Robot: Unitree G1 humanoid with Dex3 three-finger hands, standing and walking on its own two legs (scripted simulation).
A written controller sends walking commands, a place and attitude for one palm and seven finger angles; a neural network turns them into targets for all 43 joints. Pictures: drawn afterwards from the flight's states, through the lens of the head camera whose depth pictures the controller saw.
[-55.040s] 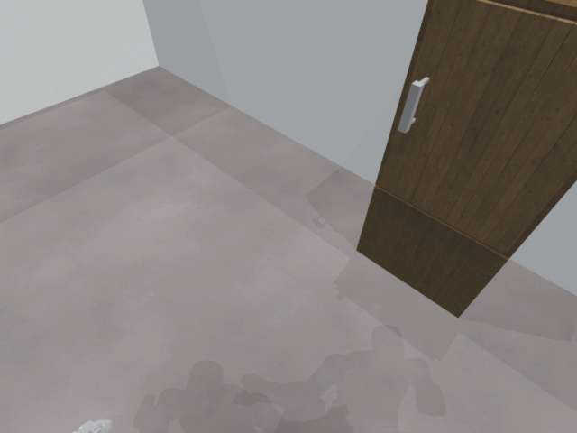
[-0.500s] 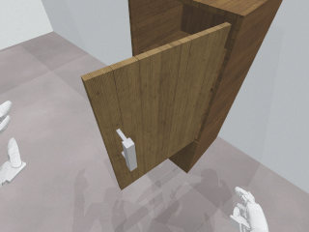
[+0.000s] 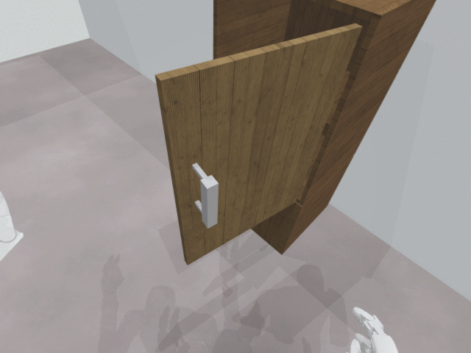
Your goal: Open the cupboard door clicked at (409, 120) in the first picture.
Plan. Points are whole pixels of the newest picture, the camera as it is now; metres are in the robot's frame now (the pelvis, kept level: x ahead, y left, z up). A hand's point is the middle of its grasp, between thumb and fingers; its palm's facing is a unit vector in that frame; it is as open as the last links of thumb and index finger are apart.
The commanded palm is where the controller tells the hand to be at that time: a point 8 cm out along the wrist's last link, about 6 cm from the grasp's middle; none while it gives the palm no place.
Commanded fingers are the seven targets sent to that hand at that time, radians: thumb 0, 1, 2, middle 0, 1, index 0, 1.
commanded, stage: step back with the hand held close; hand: left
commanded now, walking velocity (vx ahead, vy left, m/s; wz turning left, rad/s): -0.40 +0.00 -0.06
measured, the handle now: (203, 195) +0.40 +0.08 +0.01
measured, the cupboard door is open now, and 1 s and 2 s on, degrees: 78 78 78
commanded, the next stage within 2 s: stop stepping back and stand still in 0.48 s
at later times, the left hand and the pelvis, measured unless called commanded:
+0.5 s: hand out of the picture +0.10 +0.28 +0.19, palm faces +0.52 -0.76 -0.40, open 7.5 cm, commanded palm +0.05 +0.30 +0.20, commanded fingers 0.00 0.90 0.90 -0.20 -0.30 -0.20 -0.30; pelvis -0.09 +0.00 +0.01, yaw -2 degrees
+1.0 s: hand out of the picture +0.02 +0.24 +0.18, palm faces +0.36 -0.79 -0.49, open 7.5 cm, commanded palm -0.02 +0.27 +0.20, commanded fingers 0.00 0.90 0.90 -0.20 -0.30 -0.20 -0.30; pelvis -0.19 -0.01 +0.02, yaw -6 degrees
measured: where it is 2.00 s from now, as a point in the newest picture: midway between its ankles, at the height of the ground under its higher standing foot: outside the picture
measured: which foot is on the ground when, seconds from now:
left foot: down 0.00-0.54, up 0.56-0.64, down 0.66-0.88, up 0.90-1.00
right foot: down 0.00-0.28, up 0.30-0.54, down 0.56-1.00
